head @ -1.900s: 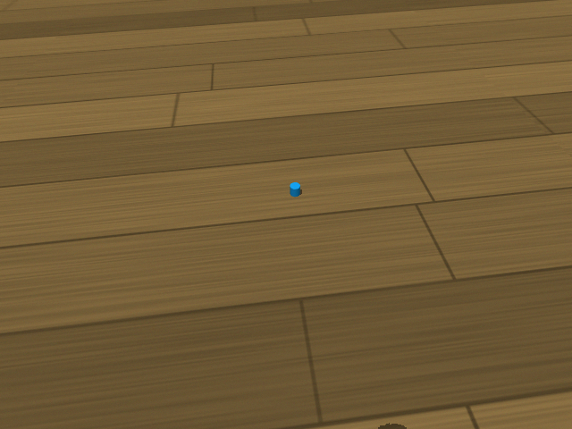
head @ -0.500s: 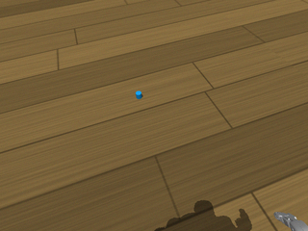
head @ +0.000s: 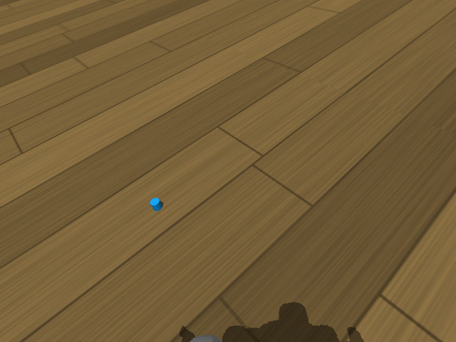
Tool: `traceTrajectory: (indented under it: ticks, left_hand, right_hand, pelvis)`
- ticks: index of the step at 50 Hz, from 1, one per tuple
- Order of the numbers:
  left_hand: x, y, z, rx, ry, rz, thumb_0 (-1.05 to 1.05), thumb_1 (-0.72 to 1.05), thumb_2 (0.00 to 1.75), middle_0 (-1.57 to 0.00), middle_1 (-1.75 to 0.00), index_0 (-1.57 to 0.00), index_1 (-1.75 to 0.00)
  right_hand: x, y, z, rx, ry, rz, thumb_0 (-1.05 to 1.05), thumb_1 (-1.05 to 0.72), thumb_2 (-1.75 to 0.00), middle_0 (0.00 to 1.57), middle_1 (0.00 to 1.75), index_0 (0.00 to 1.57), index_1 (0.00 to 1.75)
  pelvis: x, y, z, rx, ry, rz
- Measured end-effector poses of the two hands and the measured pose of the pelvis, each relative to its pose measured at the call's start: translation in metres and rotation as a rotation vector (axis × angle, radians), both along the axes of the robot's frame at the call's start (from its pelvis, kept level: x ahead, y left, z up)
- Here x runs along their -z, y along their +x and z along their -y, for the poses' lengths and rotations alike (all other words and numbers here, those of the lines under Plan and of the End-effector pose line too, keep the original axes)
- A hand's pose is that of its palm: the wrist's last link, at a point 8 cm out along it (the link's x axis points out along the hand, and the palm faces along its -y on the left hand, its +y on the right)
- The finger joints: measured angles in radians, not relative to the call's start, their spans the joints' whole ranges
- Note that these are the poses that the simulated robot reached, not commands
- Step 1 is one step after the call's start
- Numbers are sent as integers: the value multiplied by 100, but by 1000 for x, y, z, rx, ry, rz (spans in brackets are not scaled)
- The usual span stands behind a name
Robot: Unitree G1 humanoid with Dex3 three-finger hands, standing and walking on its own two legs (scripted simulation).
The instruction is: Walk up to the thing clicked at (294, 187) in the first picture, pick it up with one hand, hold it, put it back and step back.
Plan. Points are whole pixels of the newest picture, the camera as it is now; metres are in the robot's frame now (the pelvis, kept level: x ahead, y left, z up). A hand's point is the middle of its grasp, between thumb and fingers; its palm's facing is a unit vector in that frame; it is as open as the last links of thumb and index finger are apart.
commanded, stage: walk up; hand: left
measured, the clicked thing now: (156, 204) +0.97 +0.45 -0.72
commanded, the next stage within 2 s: none
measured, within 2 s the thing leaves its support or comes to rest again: neither
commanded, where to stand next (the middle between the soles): +0.56 +0.65 m, yaw -59 degrees
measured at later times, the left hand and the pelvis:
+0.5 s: hand (35, 262) +0.38 +0.50 -0.12, palm faces -0.36 -0.77 -0.53, open 7.3 cm; pelvis +0.18 +0.23 +0.01, yaw -18 degrees
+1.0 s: hand (6, 213) +0.57 +0.69 -0.15, palm faces -0.45 -0.63 -0.63, open 7.4 cm; pelvis +0.35 +0.43 -0.05, yaw -32 degrees
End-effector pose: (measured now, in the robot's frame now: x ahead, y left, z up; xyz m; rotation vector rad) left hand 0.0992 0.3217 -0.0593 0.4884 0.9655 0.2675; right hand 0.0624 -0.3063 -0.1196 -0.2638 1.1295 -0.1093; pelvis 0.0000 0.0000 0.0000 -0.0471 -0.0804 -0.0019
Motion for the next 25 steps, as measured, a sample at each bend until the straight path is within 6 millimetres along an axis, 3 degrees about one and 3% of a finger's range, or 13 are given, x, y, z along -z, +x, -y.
traceTrajectory:
  ticks: [5,10,13,15,20,25]
  left_hand:
    - [4,23,-44,60,5,-106,0,90,90,-21,-30,-21,-30]
    - [19,82,-124,121,55,-145,0,89,90,-21,-30,-22,-30]
    - [38,137,-179,160,118,-156,0,89,90,-21,-30,-21,-30]
    - [43,173,-198,177,138,-151,1,90,90,-21,-30,-21,-30]
    - [25,242,-203,252,75,-132,1,91,90,-20,-30,-20,-30]
    - [10,286,-210,331,66,-176,0,90,90,-20,-30,-21,-30]
  right_hand:
    - [-20,64,-35,15,-14,151,1,-91,-89,20,30,20,30]
    - [-23,91,-73,93,-91,158,1,-91,-89,20,30,20,30]
    - [-18,83,-105,171,-150,134,1,-91,-89,20,30,20,30]
    - [-17,65,-131,238,-151,82,1,-91,-89,20,30,20,30]
    - [-32,23,-194,361,-101,-112,1,-91,-89,20,30,20,30]
    - [-36,12,-236,438,-84,-172,1,-91,-89,20,30,20,30]
  pelvis:
    - [-2,39,-53,87,11,-2]
    - [14,86,-120,156,-2,-31]
    - [32,109,-156,188,28,-32]
    - [31,118,-173,218,22,-28]
    - [-1,147,-203,250,21,-62]
    - [-13,185,-232,310,50,-82]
